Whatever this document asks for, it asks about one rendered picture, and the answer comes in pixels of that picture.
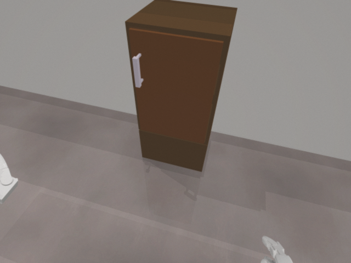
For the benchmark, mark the cupboard door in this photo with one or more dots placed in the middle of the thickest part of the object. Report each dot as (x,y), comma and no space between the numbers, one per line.
(179,76)

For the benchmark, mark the right robot hand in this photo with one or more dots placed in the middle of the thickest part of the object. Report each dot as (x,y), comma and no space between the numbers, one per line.
(276,250)

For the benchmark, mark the left robot hand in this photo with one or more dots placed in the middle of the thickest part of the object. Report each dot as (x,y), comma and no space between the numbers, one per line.
(7,182)

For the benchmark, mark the handle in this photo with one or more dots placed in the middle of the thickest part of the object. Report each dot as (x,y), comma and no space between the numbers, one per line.
(136,68)

